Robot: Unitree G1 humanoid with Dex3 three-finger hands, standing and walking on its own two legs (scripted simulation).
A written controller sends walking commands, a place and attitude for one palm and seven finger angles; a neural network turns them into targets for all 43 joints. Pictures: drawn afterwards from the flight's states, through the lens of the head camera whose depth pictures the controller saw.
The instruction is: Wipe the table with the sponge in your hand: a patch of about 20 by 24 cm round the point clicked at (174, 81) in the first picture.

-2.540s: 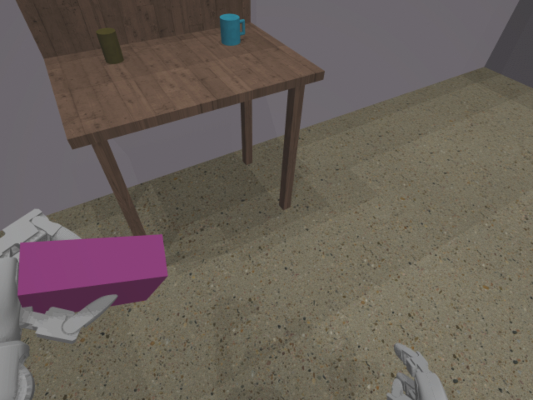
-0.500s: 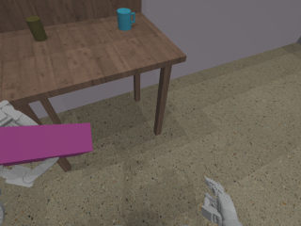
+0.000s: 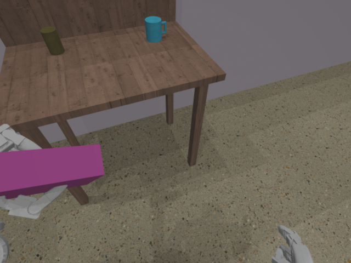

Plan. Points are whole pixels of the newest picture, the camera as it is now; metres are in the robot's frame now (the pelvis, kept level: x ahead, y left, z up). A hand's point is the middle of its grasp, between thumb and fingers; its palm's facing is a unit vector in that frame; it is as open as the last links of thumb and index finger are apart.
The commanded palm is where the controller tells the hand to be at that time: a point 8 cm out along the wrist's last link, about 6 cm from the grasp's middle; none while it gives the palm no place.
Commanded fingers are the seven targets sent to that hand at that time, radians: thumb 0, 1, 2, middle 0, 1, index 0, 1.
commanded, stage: take the last steps up to it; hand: left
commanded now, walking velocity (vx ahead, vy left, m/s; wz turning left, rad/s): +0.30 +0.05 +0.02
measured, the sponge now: (66, 170) +0.23 +0.20 +0.16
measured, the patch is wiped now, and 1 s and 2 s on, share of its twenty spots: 0.00 0.00 0.00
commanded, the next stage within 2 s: come to a stop and stand still in 1.54 s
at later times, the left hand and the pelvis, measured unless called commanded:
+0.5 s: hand (83, 136) +0.29 +0.18 +0.18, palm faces +0.42 -0.78 -0.46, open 9.1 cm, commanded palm +0.23 +0.23 +0.19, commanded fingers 0.00 0.10 1.30 -1.20 -1.60 -1.20 -1.60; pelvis +0.08 -0.05 +0.02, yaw +2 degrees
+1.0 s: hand (95, 94) +0.39 +0.19 +0.19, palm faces +0.41 -0.78 -0.47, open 9.1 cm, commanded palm +0.34 +0.24 +0.19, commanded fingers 0.00 0.10 1.30 -1.20 -1.60 -1.20 -1.60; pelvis +0.18 -0.05 +0.01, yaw +1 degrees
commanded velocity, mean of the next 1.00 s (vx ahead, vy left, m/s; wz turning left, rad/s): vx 0.29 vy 0.08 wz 0.03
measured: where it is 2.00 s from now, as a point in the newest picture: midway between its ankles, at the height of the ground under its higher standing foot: (182, 252)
